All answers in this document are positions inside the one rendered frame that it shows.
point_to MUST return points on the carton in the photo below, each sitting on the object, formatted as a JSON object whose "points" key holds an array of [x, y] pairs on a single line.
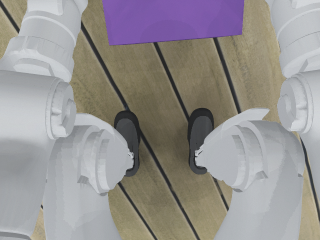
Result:
{"points": [[150, 21]]}

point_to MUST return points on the robot right thigh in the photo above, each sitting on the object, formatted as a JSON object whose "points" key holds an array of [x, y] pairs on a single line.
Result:
{"points": [[257, 158]]}

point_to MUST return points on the robot left forearm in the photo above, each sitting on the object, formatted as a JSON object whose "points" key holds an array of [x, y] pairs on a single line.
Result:
{"points": [[46, 40]]}

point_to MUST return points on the robot right forearm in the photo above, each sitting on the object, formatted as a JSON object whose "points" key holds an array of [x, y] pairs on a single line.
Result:
{"points": [[297, 28]]}

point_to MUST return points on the robot left upper arm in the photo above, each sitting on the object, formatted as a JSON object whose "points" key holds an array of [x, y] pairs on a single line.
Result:
{"points": [[35, 110]]}

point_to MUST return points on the right robot foot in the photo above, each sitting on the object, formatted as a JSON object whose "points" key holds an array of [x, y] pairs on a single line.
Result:
{"points": [[200, 125]]}

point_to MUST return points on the robot right upper arm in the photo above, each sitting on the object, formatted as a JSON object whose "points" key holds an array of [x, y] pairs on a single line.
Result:
{"points": [[299, 110]]}

